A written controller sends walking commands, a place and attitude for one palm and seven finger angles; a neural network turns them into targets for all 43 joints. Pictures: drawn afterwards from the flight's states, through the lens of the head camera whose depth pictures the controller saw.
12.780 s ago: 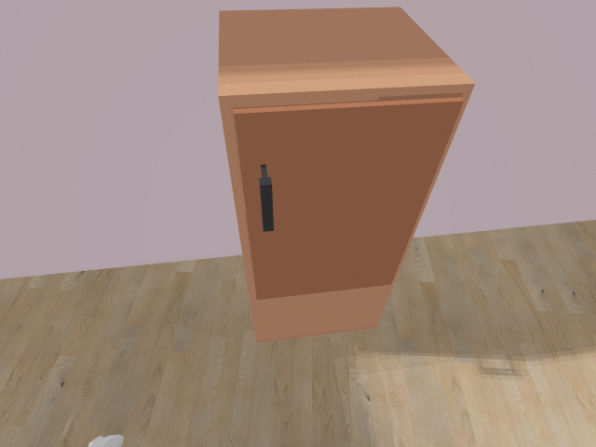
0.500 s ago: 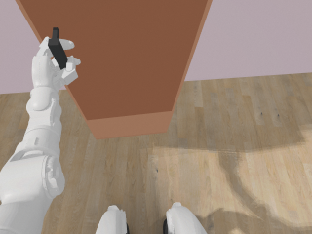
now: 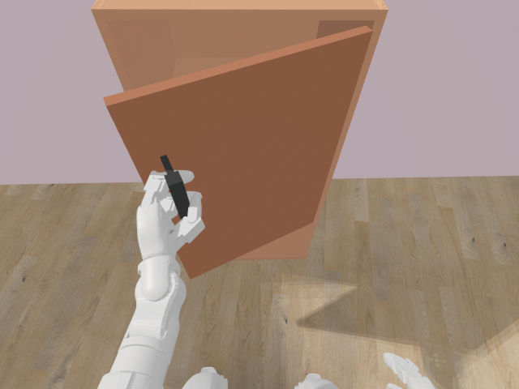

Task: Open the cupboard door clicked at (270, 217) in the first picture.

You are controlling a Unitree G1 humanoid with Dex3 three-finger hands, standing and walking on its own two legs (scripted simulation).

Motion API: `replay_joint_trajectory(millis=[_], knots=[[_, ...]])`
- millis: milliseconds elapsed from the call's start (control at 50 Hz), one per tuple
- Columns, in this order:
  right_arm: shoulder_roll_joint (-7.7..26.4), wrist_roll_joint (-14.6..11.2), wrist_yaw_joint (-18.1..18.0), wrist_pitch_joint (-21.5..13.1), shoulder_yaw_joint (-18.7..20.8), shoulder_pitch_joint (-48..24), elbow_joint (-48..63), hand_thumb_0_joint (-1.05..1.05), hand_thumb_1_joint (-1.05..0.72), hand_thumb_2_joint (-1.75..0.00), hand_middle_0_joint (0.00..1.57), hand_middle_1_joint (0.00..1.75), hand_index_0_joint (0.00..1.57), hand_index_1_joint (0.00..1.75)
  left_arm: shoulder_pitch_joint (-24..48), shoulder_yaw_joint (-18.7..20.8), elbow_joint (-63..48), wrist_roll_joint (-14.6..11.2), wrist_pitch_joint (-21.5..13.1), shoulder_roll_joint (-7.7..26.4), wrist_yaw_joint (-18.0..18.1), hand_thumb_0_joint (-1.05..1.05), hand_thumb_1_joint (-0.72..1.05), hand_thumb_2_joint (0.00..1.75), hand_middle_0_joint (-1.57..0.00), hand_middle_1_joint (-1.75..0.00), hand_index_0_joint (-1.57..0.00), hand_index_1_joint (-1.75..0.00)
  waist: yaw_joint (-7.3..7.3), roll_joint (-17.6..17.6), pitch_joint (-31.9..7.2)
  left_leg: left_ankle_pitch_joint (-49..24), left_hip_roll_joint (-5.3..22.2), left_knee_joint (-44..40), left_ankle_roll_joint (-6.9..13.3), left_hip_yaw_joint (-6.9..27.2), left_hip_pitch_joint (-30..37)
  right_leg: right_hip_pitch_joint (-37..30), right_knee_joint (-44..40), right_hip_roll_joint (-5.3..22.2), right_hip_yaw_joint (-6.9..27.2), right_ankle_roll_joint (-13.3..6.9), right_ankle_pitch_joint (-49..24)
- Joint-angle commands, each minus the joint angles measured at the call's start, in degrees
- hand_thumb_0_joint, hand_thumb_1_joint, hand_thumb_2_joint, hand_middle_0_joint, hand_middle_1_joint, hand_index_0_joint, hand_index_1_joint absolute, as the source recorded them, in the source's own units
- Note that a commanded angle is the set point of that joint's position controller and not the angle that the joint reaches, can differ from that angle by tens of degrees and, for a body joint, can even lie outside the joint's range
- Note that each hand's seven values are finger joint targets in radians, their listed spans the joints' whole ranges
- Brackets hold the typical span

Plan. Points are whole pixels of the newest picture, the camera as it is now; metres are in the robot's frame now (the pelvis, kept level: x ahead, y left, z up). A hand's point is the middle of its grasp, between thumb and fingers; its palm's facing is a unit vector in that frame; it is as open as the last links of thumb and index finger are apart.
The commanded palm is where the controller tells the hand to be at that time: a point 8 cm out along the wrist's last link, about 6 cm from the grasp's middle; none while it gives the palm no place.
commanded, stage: pull the door open along its arc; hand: left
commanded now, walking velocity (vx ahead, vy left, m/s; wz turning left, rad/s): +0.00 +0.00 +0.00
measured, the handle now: (177, 192) +0.41 +0.14 +0.05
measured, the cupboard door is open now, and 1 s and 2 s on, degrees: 25 43 46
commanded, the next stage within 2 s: open thumb and fingers to let go in 0.32 s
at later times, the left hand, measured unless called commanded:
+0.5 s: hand (251, 264) +0.29 +0.02 +0.05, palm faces +0.36 -0.93 -0.04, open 6.0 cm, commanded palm +0.23 +0.07 +0.05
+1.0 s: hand (241, 269) +0.28 +0.04 +0.05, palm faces +0.40 -0.92 -0.01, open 13.4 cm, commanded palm +0.23 +0.07 +0.05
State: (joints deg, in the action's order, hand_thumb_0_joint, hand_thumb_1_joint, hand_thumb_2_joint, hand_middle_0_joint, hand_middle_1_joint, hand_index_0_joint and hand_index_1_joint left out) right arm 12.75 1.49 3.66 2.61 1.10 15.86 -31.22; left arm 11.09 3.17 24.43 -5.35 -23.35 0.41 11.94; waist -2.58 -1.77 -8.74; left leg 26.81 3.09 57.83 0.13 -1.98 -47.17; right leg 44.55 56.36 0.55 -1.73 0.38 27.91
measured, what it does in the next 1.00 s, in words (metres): shifts its weight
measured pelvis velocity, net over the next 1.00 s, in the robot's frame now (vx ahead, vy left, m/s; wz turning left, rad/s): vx -0.01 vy -0.05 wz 0.07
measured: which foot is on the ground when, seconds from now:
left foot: down 0.00-1.00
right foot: down 0.00-1.00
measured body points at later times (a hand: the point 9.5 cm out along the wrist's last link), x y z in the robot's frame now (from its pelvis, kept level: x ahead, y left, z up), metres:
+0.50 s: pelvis +0.00 -0.05 +0.00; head +0.03 -0.07 +0.45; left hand +0.26 +0.07 +0.05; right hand +0.20 -0.25 -0.10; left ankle +0.01 +0.11 -0.67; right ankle -0.01 -0.13 -0.67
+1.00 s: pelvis -0.01 -0.05 -0.01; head +0.04 -0.07 +0.44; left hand +0.25 +0.08 +0.05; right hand +0.17 -0.26 -0.12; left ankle +0.01 +0.12 -0.67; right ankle -0.01 -0.13 -0.67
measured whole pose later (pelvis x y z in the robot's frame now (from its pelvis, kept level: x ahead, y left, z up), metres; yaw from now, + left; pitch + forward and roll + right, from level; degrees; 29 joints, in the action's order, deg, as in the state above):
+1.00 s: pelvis -0.01 -0.05 -0.01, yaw +4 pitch +13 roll +1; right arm 11.3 4.4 0.4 -2.4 1.0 11.7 -33.8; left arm -5.3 -12.4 10.6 4.8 -18.2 -5.8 32.6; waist -1.1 -2.5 -8.6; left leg 25.3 1.9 57.9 -3.4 2.8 -45.5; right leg 43.0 60.5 1.2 -5.9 -3.6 30.5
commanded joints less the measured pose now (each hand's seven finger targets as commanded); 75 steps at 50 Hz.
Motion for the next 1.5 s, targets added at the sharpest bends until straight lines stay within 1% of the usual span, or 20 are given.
replay_joint_trajectory(millis=[0, 60, 100, 160, 260, 360, 400, 500, 540, 620, 700, 800, 880, 1200, 1320, 1340, 1360, 1380, 1420, 1480], knots=[[5.42, 1.33, 0.64, -2.61, 2.35, -0.65, 7.35, 0.00, -0.90, -0.90, 0.20, 0.30, 0.20, 0.30, 2.02, -1.82, -16.51, 5.25, -3.36, -0.22, 12.30, 0.00, 0.90, 0.90, -0.40, -1.35, -0.40, -1.35, 2.69, 4.55, -17.05, -21.41, -2.22, -6.14, -0.09, 1.50, 12.26, -9.98, -3.95, -2.28, -3.03, -1.52, -22.72], [4.44, 1.83, 0.84, -2.77, 2.03, -3.44, 7.97, 0.00, -0.90, -0.90, 0.20, 0.30, 0.20, 0.30, -0.53, -6.36, -19.11, 9.05, -1.47, -4.98, 18.54, 0.00, 0.90, 0.90, -0.40, -1.35, -0.40, -1.35, 2.90, 2.96, -15.94, -18.22, -2.66, -6.45, -0.20, 1.20, 11.73, -10.05, -4.47, -1.64, -2.82, -1.74, -20.43], [3.82, 2.50, 0.21, -3.03, 1.67, -4.47, 8.17, 0.00, -0.90, -0.90, 0.20, 0.30, 0.20, 0.30, -3.47, -6.71, -19.67, 10.79, 0.20, -5.76, 21.36, 0.00, 0.90, 0.90, -0.40, -1.35, -0.40, -1.35, 3.20, 5.95, -15.48, -16.75, -2.89, -6.48, 0.01, 1.43, 10.82, -11.32, -5.52, -1.70, -2.53, -1.86, -19.52], [2.81, 2.73, -0.60, -3.28, 1.28, -6.11, 8.93, 0.00, -0.90, -0.90, 0.20, 0.30, 0.20, 0.30, -8.53, -10.62, -24.28, 12.83, 2.08, -8.30, 22.12, 0.00, 0.90, 0.90, -0.40, -1.35, -0.40, -1.35, 3.40, 5.64, -15.94, -16.58, -3.14, -6.73, -0.03, 0.94, 11.89, -13.34, -6.56, -1.19, -1.99, -2.08, -20.43], [1.46, 2.02, -1.32, -3.98, 0.12, -9.28, 9.98, 0.00, -0.90, -0.90, 0.20, 0.30, 0.20, 0.30, -21.56, -15.79, -30.62, 9.73, 5.11, -12.71, 20.18, 0.00, 0.90, 0.90, -0.40, -1.35, -0.40, -1.35, 3.63, 7.96, -13.28, -15.55, -3.60, -7.52, -0.08, 0.97, 12.92, -17.14, -9.83, -0.45, -1.07, -1.42, -23.42], [1.15, 2.65, -1.79, -5.54, -0.70, -10.99, 8.16, 0.00, -0.90, -0.90, 0.20, 0.30, 0.20, 0.30, -12.25, -18.09, -27.66, 11.16, 6.44, -14.94, 22.05, 0.00, 0.90, 0.90, -0.40, -1.35, -0.40, -1.35, 1.44, 6.20, -7.84, -11.66, -3.99, -5.05, -0.21, 2.39, 10.76, -10.97, -10.79, 0.65, 0.38, -0.73, -18.64], [1.38, 2.81, -2.39, -5.84, -0.63, -10.63, 6.55, 0.00, -0.90, -0.90, 0.20, 0.30, 0.20, 0.30, -4.41, -15.82, -25.73, 11.68, 5.84, -12.42, 23.09, 0.00, 0.90, 0.90, -0.40, -1.35, -0.40, -1.35, 0.13, 8.00, -6.18, -10.43, -3.97, -4.11, -0.15, 3.01, 9.44, -8.98, -11.46, 1.17, 1.58, -0.35, -16.61], [1.13, 3.01, -2.79, -6.51, 0.21, -9.91, 6.81, 0.00, -0.90, -0.90, 0.20, 0.30, 0.20, 0.30, -8.31, -14.56, -25.30, 11.16, 4.78, -11.53, 22.41, 0.00, 0.55, 0.75, -0.38, -1.31, -0.38, -1.31, 2.29, 8.08, -13.69, -11.87, -4.55, -3.53, -0.40, 2.75, 8.46, -14.49, -11.09, 2.71, 4.62, 0.46, -23.54], [1.17, 2.93, -2.96, -6.49, 0.49, -9.01, 6.75, 0.00, -0.90, -0.90, 0.20, 0.30, 0.20, 0.30, -8.24, -15.03, -26.84, 10.65, 4.31, -11.54, 21.68, 0.00, 0.41, 0.69, -0.36, -1.30, -0.36, -1.30, 2.02, 8.76, -15.73, -12.93, -4.59, -3.43, -0.46, 2.65, 8.27, -16.97, -10.62, 3.29, 5.25, 0.96, -28.51], [1.53, 2.74, -3.21, -6.52, 0.73, -8.19, 6.68, 0.00, -0.90, -0.90, 0.20, 0.30, 0.20, 0.30, -10.58, -15.19, -26.99, 10.34, 3.52, -10.93, 20.23, 0.00, 0.13, 0.57, -0.35, -1.27, -0.35, -1.27, 1.58, 9.89, -14.35, -12.62, -4.47, -3.53, -0.47, 2.98, 7.01, -17.87, -10.80, 3.89, 6.09, 1.34, -30.99], [2.06, 2.81, -3.35, -7.19, 0.99, -7.90, 6.24, 0.00, -0.90, -0.90, 0.20, 0.30, 0.20, 0.30, -8.00, -16.57, -27.91, 10.98, 1.83, -11.15, 19.78, 0.00, -0.15, 0.45, -0.32, -1.24, -0.32, -1.24, 0.38, 10.33, -12.72, -11.19, -4.23, -3.22, -0.06, 3.48, 7.06, -14.86, -11.01, 3.71, 5.76, 1.21, -26.38], [2.38, 2.78, -3.24, -8.09, 1.18, -7.87, 6.53, 0.00, -0.90, -0.90, 0.20, 0.30, 0.20, 0.30, -9.39, -17.95, -27.69, 11.48, 0.50, -11.74, 19.36, 0.00, -0.50, 0.30, -0.30, -1.20, -0.30, -1.20, 0.61, 9.34, -12.95, -10.78, -4.17, -2.91, 0.21, 3.58, 7.20, -12.68, -9.99, 3.08, 4.54, 0.61, -22.94], [2.11, 2.57, -3.49, -8.04, 1.10, -8.23, 6.38, 0.00, -0.90, -0.90, 0.20, 0.30, 0.20, 0.30, -7.06, -16.37, -27.48, 10.83, 0.49, -10.75, 20.05, 0.00, -0.50, 0.30, -0.28, -1.10, -0.28, -1.10, 0.97, 8.56, -13.07, -9.15, -4.41, -2.76, 0.06, 3.26, 6.70, -12.50, -11.16, 3.45, 5.75, 0.56, -18.24], [2.35, 2.46, -2.57, -8.04, 0.82, -9.72, 6.92, 0.00, -0.90, -0.90, 0.20, 0.30, 0.20, 0.30, -0.94, -20.08, -23.45, 12.28, 4.02, -16.23, 23.27, 0.00, -0.50, 0.30, -0.15, -0.30, -0.15, -0.30, 1.36, 4.72, -12.93, -11.37, -3.65, -4.58, 0.23, 3.36, 10.84, -7.33, -7.22, -0.28, -1.82, -2.25, -12.29], [2.24, 2.34, -1.93, -7.64, 0.53, -11.07, 6.57, 0.00, -0.90, -0.90, 0.20, 0.30, 0.20, 0.30, 2.50, -20.49, -22.09, 11.96, 5.51, -18.14, 24.32, 0.00, -0.50, 0.30, -0.15, -0.30, -0.15, -0.30, 1.46, 3.83, -12.83, -10.56, -3.49, -5.20, 0.02, 3.74, 11.33, -5.97, -6.30, -0.78, -3.01, -2.60, -10.03], [4.80, 1.89, -1.60, -7.11, 0.93, -5.08, 5.78, 0.00, -0.90, -0.90, 0.20, 0.30, 0.20, 0.30, 2.31, -33.99, -24.33, 19.09, 2.72, -10.50, 11.85, 0.00, -0.50, 0.30, -0.15, -0.30, -0.15, -0.30, -5.08, 6.89, -9.39, -11.07, -3.22, -3.78, 1.42, 3.68, 12.38, -2.46, -6.20, -0.10, -0.75, -2.14, -14.51], [4.12, 1.46, -1.71, -7.09, 1.49, -4.83, 7.41, 0.00, -0.90, -0.90, 0.20, 0.30, 0.20, 0.30, 3.90, -29.93, -27.36, 16.73, -0.44, -7.42, 5.30, 0.00, -0.50, 0.30, -0.15, -0.30, -0.15, -0.30, -2.77, 4.87, -13.27, -11.93, -3.47, -3.21, 1.62, 3.76, 12.18, -4.54, -5.42, 0.23, -0.51, -2.58, -16.55], [4.39, 1.21, -2.01, -7.07, 1.50, -5.09, 8.07, 0.00, -0.90, -0.90, 0.20, 0.30, 0.20, 0.30, 3.61, -29.76, -27.93, 15.73, -2.25, -5.84, 1.34, 0.00, -0.50, 0.30, -0.15, -0.30, -0.15, -0.30, -2.06, 4.37, -15.53, -12.35, -3.69, -2.92, 1.84, 3.70, 12.74, -5.97, -4.71, 0.29, 0.04, -2.69, -17.85], [4.22, 0.38, -2.40, -7.48, 1.14, -5.07, 9.30, 0.00, -0.90, -0.90, 0.20, 0.30, 0.20, 0.30, 3.98, -29.71, -29.20, 12.50, -3.39, -5.90, -4.95, 0.00, -0.50, 0.30, -0.15, -0.30, -0.15, -0.30, -2.29, 2.58, -15.57, -10.76, -3.67, -3.01, 1.77, 3.90, 13.21, -5.29, -4.72, 0.34, -0.07, -2.62, -15.64], [4.06, -1.15, -3.22, -8.38, 0.28, -6.12, 11.34, 0.00, -0.90, -0.90, 0.20, 0.30, 0.20, 0.30, 3.75, -28.18, -28.78, 6.05, -2.02, -9.15, -6.91, 0.00, -0.50, 0.30, -0.15, -0.30, -0.15, -0.30, -2.19, 3.11, -11.25, -4.02, -3.64, -5.12, 1.42, 4.64, 12.91, -2.92, -6.76, -0.32, -1.23, -2.32, -6.10]])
